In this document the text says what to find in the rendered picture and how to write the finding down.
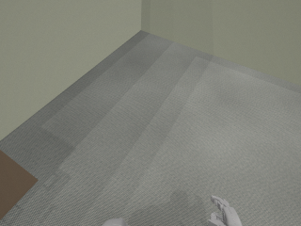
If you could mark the cabinet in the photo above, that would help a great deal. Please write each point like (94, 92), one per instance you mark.
(15, 181)

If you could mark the robot right hand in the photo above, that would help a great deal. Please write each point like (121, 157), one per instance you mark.
(229, 216)

